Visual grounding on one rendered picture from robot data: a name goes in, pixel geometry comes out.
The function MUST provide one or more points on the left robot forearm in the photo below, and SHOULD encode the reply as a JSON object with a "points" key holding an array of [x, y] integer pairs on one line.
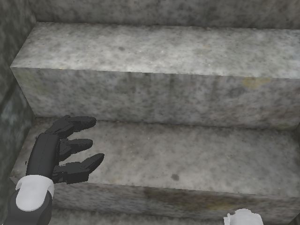
{"points": [[32, 202]]}

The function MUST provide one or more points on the robot left hand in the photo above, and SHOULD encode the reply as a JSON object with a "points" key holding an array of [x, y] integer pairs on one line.
{"points": [[48, 151]]}

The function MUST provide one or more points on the right robot thigh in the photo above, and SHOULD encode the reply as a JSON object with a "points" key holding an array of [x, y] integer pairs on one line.
{"points": [[242, 217]]}

